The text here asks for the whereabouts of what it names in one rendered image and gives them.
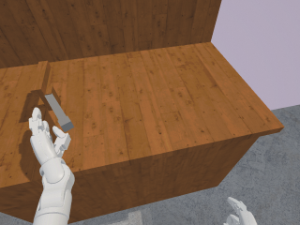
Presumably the robot left forearm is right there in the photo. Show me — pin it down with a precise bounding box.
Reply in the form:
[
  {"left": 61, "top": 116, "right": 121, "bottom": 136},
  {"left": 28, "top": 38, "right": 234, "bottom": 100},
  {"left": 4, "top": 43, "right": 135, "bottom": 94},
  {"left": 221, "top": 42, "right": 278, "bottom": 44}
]
[{"left": 33, "top": 157, "right": 75, "bottom": 225}]

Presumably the tap lever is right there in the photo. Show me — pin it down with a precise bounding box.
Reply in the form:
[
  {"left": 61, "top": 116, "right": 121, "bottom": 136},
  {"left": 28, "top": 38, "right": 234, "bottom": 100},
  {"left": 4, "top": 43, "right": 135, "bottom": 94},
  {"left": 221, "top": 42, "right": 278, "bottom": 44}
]
[{"left": 45, "top": 93, "right": 74, "bottom": 132}]

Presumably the robot right hand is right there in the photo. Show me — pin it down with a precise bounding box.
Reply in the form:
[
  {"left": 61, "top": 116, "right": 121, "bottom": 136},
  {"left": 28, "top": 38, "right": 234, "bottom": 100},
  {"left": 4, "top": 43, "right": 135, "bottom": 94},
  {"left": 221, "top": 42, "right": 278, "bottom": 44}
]
[{"left": 223, "top": 197, "right": 258, "bottom": 225}]

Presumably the counter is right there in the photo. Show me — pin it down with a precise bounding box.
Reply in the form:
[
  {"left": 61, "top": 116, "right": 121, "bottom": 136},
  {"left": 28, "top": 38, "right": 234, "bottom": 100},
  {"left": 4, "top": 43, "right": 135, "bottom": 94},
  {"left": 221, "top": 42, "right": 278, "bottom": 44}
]
[{"left": 0, "top": 0, "right": 285, "bottom": 224}]

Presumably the robot left hand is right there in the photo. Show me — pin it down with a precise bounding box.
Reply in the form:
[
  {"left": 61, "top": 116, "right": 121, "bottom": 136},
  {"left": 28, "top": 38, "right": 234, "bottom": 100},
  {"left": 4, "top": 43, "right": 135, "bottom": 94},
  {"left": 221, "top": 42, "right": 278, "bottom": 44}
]
[{"left": 28, "top": 107, "right": 71, "bottom": 166}]

